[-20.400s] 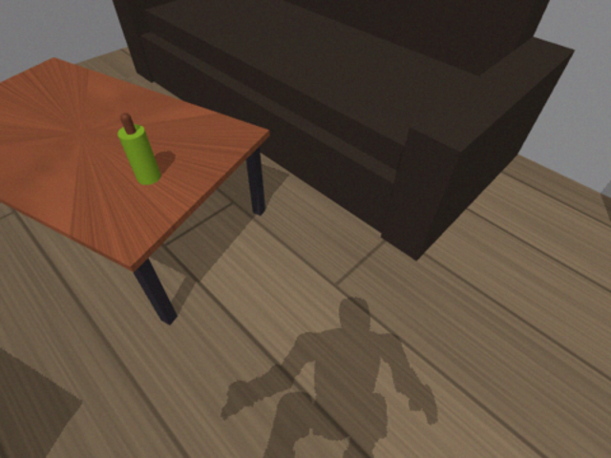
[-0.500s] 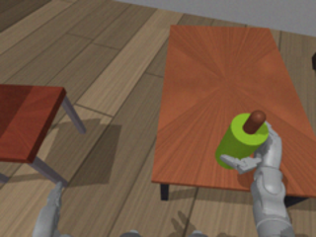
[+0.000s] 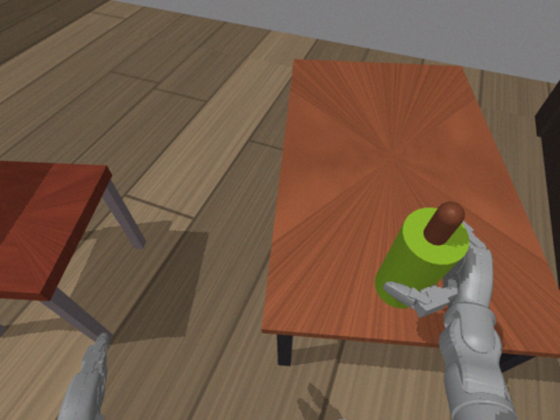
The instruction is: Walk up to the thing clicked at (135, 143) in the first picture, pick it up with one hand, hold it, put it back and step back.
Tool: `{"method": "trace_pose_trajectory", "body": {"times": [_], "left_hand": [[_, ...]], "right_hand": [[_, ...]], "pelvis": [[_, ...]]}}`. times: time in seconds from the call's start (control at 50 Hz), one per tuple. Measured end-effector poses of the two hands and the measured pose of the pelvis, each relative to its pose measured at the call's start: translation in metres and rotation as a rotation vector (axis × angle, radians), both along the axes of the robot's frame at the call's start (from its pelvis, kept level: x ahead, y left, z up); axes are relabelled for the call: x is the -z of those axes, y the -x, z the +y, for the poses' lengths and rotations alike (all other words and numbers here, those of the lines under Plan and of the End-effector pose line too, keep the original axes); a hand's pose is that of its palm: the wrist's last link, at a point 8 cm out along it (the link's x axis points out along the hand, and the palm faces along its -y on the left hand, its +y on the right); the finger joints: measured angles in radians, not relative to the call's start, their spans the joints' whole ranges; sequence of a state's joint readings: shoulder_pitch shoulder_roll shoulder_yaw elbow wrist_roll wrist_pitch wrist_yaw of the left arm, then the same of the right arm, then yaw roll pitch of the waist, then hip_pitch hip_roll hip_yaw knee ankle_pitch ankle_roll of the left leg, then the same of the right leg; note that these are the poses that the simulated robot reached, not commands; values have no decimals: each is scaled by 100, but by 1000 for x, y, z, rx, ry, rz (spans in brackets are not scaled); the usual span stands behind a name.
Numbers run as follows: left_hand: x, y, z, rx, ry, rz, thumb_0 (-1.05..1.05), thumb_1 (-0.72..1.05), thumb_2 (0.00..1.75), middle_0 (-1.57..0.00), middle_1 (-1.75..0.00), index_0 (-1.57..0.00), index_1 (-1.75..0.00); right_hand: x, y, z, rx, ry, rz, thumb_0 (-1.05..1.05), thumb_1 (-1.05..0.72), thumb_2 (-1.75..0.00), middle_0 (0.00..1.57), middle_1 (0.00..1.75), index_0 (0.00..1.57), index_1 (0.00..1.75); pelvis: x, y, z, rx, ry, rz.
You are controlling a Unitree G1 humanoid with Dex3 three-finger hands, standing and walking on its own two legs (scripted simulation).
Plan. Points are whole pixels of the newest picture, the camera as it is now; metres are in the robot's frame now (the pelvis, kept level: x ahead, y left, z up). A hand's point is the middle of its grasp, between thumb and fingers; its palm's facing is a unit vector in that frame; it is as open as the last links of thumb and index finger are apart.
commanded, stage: hold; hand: right
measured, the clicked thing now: (420, 255) +0.33 -0.16 +0.07
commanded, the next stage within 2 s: none
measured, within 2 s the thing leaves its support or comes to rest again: neither
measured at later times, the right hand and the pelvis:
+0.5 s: hand (421, 258) +0.34 -0.17 +0.06, palm faces +0.20 +0.98 +0.01, open 10.8 cm; pelvis +0.00 +0.00 +0.01, yaw +0 degrees
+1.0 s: hand (424, 263) +0.34 -0.17 +0.05, palm faces +0.20 +0.98 +0.01, open 10.8 cm; pelvis +0.00 +0.00 +0.01, yaw +0 degrees
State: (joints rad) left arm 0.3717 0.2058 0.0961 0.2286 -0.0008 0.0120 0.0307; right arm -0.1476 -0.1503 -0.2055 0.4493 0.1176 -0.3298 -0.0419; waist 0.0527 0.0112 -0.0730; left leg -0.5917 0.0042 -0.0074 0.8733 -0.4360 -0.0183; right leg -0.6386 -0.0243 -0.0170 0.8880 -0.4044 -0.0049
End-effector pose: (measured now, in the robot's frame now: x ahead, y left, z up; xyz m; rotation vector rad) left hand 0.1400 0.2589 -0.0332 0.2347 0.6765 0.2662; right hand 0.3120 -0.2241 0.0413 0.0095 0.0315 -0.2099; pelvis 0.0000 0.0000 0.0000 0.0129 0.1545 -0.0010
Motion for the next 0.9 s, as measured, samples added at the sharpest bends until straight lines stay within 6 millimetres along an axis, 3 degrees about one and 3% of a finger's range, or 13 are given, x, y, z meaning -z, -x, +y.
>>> {"method": "trace_pose_trajectory", "body": {"times": [0.34,0.9], "left_hand": [[-1,0,-1,-12,12,-4,-1,-52,4,-5,-6,-5,-5],[-1,1,1,-7,8,-4,-1,-52,5,-5,-6,-5,-5]], "right_hand": [[-14,3,4,-9,0,-3,-6,61,-93,70,117,80,122],[-12,7,3,-1,-6,11,-6,61,-93,69,117,79,122]], "pelvis": [[-7,3,-1,2,2,-28],[-10,3,2,0,4,-37]]}}
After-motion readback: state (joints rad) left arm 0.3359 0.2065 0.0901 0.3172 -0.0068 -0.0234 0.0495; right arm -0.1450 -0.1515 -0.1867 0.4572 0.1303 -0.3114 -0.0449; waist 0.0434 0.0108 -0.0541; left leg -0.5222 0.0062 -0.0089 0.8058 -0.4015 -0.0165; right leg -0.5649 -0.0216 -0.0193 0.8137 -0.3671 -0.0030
